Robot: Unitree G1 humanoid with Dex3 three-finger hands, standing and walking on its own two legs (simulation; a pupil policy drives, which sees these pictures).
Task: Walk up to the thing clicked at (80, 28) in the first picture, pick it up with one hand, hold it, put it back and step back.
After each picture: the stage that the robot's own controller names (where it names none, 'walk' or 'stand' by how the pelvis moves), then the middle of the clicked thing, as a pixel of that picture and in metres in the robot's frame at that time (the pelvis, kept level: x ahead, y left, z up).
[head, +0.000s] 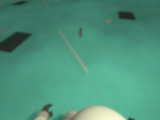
stand; (80, 32) +2.00 +0.28 -0.66
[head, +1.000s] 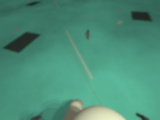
walk; (87, 34) +1.87 +0.22 -0.65
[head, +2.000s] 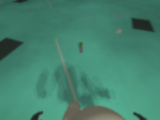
walk; (80, 47) +1.29 +0.26 -0.63
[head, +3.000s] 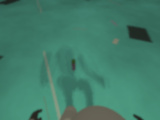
walk; (73, 65) +0.86 +0.23 -0.64
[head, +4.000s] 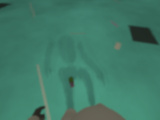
walk; (71, 82) +0.52 +0.21 -0.64
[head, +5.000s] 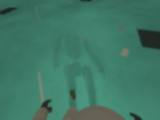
stand; (73, 95) +0.35 +0.20 -0.64
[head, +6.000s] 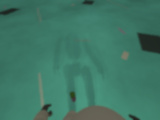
stand; (73, 97) +0.35 +0.19 -0.66
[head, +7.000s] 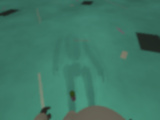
stand; (72, 96) +0.36 +0.20 -0.66
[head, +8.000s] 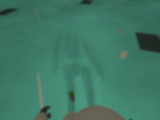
stand; (72, 96) +0.35 +0.20 -0.66
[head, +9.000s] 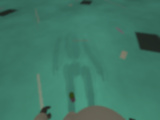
go down; (72, 97) +0.34 +0.20 -0.66
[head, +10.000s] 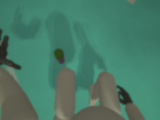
go down; (60, 57) +0.43 +0.23 -0.26
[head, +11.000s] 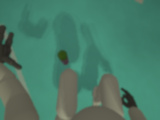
approach; (64, 58) +0.42 +0.23 -0.26
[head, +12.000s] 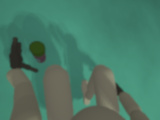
close in; (39, 54) +0.39 +0.28 -0.16
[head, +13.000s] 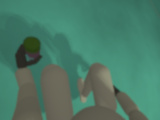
close; (33, 52) +0.41 +0.28 -0.15
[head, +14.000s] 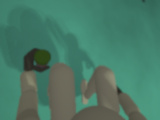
lift; (42, 61) +0.32 +0.27 -0.15
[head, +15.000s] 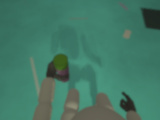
lift; (63, 70) +0.31 +0.18 +0.05
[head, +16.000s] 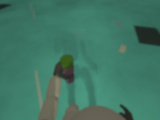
hold; (68, 71) +0.32 +0.15 +0.05
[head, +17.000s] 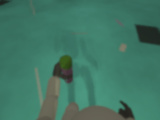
hold; (67, 71) +0.32 +0.16 +0.04
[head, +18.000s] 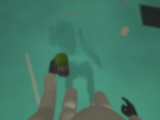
crouch; (63, 67) +0.35 +0.18 -0.02
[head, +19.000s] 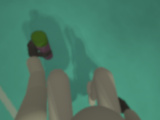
lower; (44, 48) +0.45 +0.25 -0.09
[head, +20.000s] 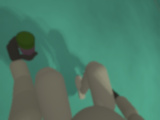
lower; (27, 49) +0.43 +0.28 -0.16
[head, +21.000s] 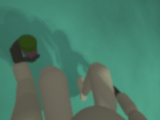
lower; (30, 51) +0.41 +0.29 -0.16
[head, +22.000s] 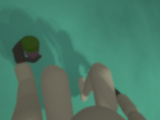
lower; (32, 52) +0.40 +0.29 -0.15
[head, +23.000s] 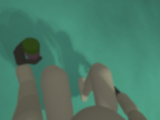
lower; (33, 53) +0.39 +0.28 -0.16
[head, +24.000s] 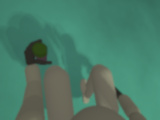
open; (41, 55) +0.40 +0.26 -0.16
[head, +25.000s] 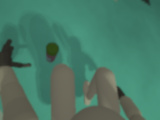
stand; (51, 54) +0.40 +0.25 -0.18
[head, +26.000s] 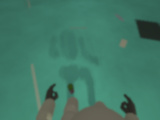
stand; (71, 89) +0.36 +0.18 -0.55
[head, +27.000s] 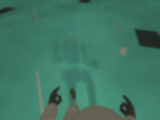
stand; (73, 94) +0.37 +0.18 -0.60
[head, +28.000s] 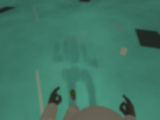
stand; (73, 95) +0.36 +0.18 -0.60
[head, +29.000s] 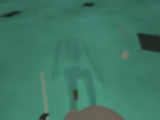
stand; (75, 95) +0.39 +0.17 -0.65
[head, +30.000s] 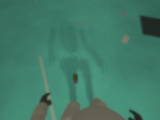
walk; (75, 78) +0.46 +0.15 -0.64
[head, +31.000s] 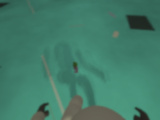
walk; (75, 67) +0.72 +0.25 -0.63
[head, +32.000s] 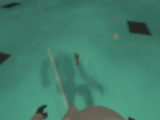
stand; (77, 59) +0.98 +0.23 -0.64
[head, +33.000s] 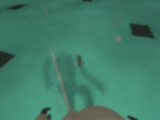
stand; (79, 61) +0.99 +0.19 -0.66
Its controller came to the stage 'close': yes
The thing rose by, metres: 0.68
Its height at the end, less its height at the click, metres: +0.00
